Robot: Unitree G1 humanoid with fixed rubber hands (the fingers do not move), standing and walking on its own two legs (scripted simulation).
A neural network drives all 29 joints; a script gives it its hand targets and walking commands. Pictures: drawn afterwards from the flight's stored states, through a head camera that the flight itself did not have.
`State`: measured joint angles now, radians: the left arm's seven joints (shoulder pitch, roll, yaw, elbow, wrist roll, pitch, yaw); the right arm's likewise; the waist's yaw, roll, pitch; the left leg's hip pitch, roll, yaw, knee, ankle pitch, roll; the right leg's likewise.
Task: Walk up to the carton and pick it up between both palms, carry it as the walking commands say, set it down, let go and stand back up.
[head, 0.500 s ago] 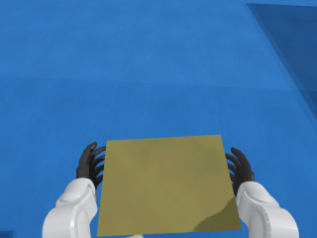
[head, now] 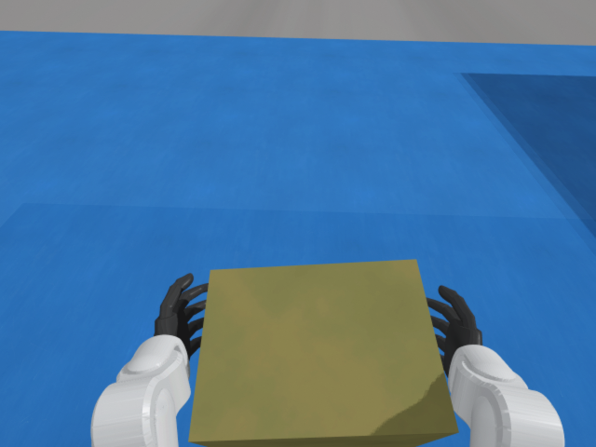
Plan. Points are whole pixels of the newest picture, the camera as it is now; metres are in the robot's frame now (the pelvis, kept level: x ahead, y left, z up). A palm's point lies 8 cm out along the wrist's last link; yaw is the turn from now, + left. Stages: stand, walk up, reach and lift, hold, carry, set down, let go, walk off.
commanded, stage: carry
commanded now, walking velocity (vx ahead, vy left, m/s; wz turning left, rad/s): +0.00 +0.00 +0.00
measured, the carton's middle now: (318, 368) +0.24 +0.00 +0.04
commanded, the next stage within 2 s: none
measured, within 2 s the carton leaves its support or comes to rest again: neither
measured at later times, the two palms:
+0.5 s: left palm (51, 378) +0.19 +0.29 +0.09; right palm (352, 400) +0.18 -0.03 +0.09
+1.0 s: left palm out of the picture +0.19 +0.38 +0.07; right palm (268, 404) +0.18 +0.06 +0.06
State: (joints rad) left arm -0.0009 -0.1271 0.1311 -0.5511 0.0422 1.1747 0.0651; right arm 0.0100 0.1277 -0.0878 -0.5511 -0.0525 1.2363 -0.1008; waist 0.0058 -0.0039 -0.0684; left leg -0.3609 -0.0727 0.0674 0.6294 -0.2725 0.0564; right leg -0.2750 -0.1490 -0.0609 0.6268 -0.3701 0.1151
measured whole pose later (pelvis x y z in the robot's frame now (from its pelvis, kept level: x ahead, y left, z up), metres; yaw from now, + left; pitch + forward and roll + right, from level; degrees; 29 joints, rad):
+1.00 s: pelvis -0.07 +0.22 +0.01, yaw +3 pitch +2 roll -3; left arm -0.09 -0.13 0.13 -0.14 0.09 0.91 0.06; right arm -0.05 0.10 -0.15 -0.20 -0.08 0.99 -0.07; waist -0.01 0.07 -0.09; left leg -0.35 -0.16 0.10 0.54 -0.18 -0.16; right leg -0.24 -0.06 -0.10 0.50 -0.36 -0.01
